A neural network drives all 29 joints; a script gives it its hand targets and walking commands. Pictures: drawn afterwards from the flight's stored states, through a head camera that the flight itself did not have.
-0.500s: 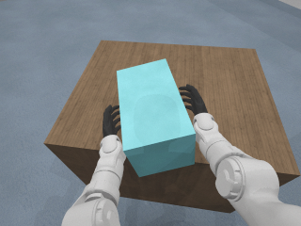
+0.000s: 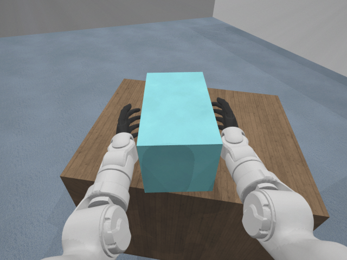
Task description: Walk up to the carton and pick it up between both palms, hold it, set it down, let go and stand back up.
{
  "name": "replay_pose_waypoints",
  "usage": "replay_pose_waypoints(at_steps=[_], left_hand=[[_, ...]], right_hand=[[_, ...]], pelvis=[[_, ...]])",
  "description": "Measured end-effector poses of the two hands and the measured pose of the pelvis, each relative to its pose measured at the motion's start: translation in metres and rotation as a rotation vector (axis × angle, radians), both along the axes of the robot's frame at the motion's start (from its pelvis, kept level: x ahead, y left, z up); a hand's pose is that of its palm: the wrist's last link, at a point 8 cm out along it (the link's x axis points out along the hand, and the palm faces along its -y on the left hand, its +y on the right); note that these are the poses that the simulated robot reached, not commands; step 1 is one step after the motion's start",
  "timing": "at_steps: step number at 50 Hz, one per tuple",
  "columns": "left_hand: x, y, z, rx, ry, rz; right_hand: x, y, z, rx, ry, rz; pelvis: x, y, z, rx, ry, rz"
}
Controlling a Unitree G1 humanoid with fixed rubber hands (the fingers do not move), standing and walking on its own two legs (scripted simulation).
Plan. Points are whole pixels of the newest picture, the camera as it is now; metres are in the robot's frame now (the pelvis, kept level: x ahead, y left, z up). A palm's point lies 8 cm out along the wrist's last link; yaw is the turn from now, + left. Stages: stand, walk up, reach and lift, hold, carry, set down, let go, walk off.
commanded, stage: reach and lift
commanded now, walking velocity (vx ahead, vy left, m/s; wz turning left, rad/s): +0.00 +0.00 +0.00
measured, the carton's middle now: (176, 126) +0.45 +0.06 +0.10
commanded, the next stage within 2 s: hold in 1.26 s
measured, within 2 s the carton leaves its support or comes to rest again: neither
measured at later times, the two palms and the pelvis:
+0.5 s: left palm (123, 123) +0.39 +0.18 +0.15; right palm (232, 124) +0.41 -0.07 +0.16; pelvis +0.00 +0.02 +0.00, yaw +1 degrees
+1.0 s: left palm (121, 124) +0.37 +0.18 +0.16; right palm (233, 129) +0.39 -0.08 +0.16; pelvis -0.01 +0.02 +0.00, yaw +1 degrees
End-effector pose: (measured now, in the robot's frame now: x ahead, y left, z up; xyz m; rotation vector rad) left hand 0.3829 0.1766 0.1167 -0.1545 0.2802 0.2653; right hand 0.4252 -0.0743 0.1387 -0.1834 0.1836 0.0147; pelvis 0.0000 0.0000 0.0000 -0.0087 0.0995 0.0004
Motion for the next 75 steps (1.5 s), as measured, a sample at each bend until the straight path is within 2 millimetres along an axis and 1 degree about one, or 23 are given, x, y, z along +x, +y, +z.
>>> replay_pose_waypoints(at_steps=[5,8,10,16,20,23,27,30,33,36,40,43,46,49,53,55,58,62,65,67,70,72,75], left_hand=[[-0.001,0.005,-0.002,0.016,0.044,-0.028],[0.0,0.008,-0.005,0.013,0.061,-0.039],[0.002,0.009,-0.003,0.031,0.054,-0.05],[0.011,0.007,0.021,0.059,-0.005,-0.079],[0.013,0.004,0.035,0.076,-0.014,-0.097],[0.01,0.003,0.036,0.103,0.011,-0.113],[0.005,0.003,0.027,0.124,0.057,-0.131],[0.004,0.003,0.022,0.121,0.076,-0.133],[0.004,0.002,0.022,0.126,0.077,-0.134],[0.005,0.002,0.033,0.136,0.036,-0.125],[0.003,0.0,0.056,0.148,-0.036,-0.111],[-0.001,0.0,0.065,0.176,-0.042,-0.117],[-0.005,0.0,0.062,0.221,-0.006,-0.14],[-0.009,0.002,0.049,0.239,0.053,-0.164],[-0.007,0.003,0.031,0.211,0.093,-0.176],[-0.005,0.004,0.028,0.179,0.089,-0.167],[0.001,0.006,0.037,0.137,0.04,-0.139],[0.007,0.006,0.063,0.143,-0.046,-0.111],[0.008,0.006,0.074,0.177,-0.055,-0.114],[0.007,0.005,0.074,0.208,-0.03,-0.126],[0.004,0.004,0.063,0.229,0.028,-0.148],[0.0,0.005,0.054,0.219,0.058,-0.153],[-0.007,0.007,0.047,0.185,0.057,-0.146]], right_hand=[[-0.004,0.004,0.001,-0.033,0.039,-0.013],[-0.005,0.008,0.001,-0.016,0.058,-0.028],[-0.004,0.009,0.004,0.014,0.053,-0.041],[-0.004,0.006,0.022,0.115,0.002,-0.088],[-0.009,0.001,0.029,0.125,-0.009,-0.105],[-0.013,0.0,0.028,0.119,0.014,-0.111],[-0.018,0.0,0.02,0.112,0.056,-0.116],[-0.02,-0.001,0.012,0.114,0.076,-0.119],[-0.02,-0.001,0.011,0.128,0.078,-0.122],[-0.019,-0.002,0.02,0.158,0.036,-0.121],[-0.02,-0.003,0.041,0.19,-0.035,-0.113],[-0.025,-0.004,0.046,0.194,-0.042,-0.112],[-0.03,-0.004,0.041,0.185,-0.012,-0.115],[-0.034,-0.002,0.03,0.167,0.038,-0.119],[-0.034,-0.001,0.016,0.145,0.076,-0.126],[-0.031,0.0,0.016,0.138,0.072,-0.127],[-0.024,0.002,0.027,0.142,0.024,-0.122],[-0.017,0.003,0.049,0.163,-0.061,-0.108],[-0.015,0.002,0.055,0.177,-0.072,-0.105],[-0.016,0.001,0.053,0.179,-0.051,-0.106],[-0.02,0.0,0.042,0.177,0.001,-0.11],[-0.024,0.0,0.033,0.178,0.03,-0.114],[-0.03,0.003,0.029,0.181,0.03,-0.113]], pelvis=[[0.0,0.004,0.001,-0.004,-0.04,0.002],[0.001,0.007,0.002,-0.007,-0.045,0.003],[0.002,0.009,0.002,-0.009,-0.045,0.004],[0.003,0.016,0.003,-0.014,-0.053,0.007],[0.004,0.019,0.004,-0.017,-0.082,0.009],[0.004,0.019,0.004,-0.017,-0.121,0.01],[0.002,0.019,0.004,-0.017,-0.167,0.011],[0.001,0.019,0.004,-0.017,-0.17,0.011],[0.001,0.019,0.004,-0.017,-0.169,0.011],[0.002,0.019,0.005,-0.017,-0.169,0.011],[0.003,0.019,0.005,-0.017,-0.169,0.011],[0.002,0.019,0.004,-0.017,-0.187,0.012],[-0.001,0.019,0.004,-0.017,-0.214,0.012],[-0.004,0.019,0.004,-0.017,-0.23,0.013],[-0.007,0.019,0.004,-0.017,-0.235,0.014],[-0.006,0.02,0.004,-0.017,-0.226,0.014],[-0.002,0.02,0.004,-0.018,-0.194,0.014],[0.007,0.02,0.005,-0.017,-0.177,0.014],[0.012,0.02,0.005,-0.017,-0.193,0.015],[0.013,0.02,0.005,-0.017,-0.221,0.016],[0.013,0.02,0.005,-0.017,-0.256,0.019],[0.011,0.02,0.005,-0.017,-0.267,0.019],[0.008,0.02,0.004,-0.017,-0.272,0.019]])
